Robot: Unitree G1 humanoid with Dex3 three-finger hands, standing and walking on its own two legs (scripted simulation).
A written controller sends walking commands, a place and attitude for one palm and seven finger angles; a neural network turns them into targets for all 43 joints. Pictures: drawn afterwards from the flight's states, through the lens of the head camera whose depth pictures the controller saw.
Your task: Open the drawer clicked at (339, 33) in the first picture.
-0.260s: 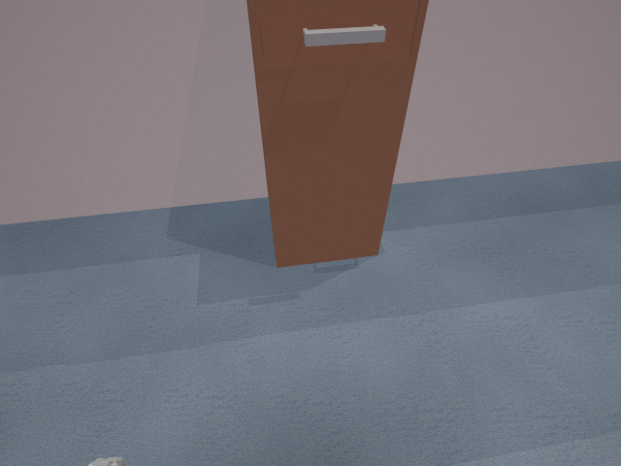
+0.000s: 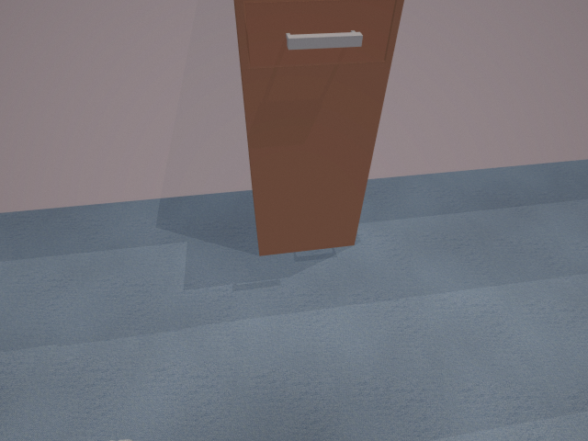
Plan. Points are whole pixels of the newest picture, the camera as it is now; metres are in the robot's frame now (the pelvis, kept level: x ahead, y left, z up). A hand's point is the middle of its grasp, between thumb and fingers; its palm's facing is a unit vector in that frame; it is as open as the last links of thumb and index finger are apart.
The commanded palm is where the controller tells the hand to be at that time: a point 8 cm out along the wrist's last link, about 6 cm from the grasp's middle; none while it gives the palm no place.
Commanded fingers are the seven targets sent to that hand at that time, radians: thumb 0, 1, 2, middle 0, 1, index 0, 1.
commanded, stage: stand and wait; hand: left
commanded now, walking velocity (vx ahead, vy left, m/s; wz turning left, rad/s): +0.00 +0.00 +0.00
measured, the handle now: (322, 37) +1.03 -0.01 +0.15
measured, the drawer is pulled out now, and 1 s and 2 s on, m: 0.00 0.00 0.00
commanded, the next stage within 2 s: look at it before walking up in 0.56 s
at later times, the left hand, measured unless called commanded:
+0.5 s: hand out of the picture +0.06 +0.25 -0.15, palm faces -0.04 -0.94 -0.34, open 7.4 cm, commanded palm none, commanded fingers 0.00 0.90 0.90 -0.20 -0.30 -0.20 -0.30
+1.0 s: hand out of the picture +0.07 +0.25 -0.15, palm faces -0.04 -0.94 -0.34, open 7.4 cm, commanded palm none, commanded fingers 0.00 0.90 0.90 -0.20 -0.30 -0.20 -0.30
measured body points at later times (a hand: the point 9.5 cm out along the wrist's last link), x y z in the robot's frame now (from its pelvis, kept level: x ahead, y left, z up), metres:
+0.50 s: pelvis +0.00 +0.00 +0.00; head +0.00 +0.00 +0.45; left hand +0.06 +0.30 -0.13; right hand +0.05 -0.30 -0.13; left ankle +0.01 +0.13 -0.74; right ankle +0.01 -0.12 -0.74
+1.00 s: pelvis +0.00 +0.00 +0.01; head +0.00 +0.00 +0.45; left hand +0.08 +0.29 -0.12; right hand +0.08 -0.30 -0.13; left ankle +0.01 +0.13 -0.74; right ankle +0.01 -0.12 -0.74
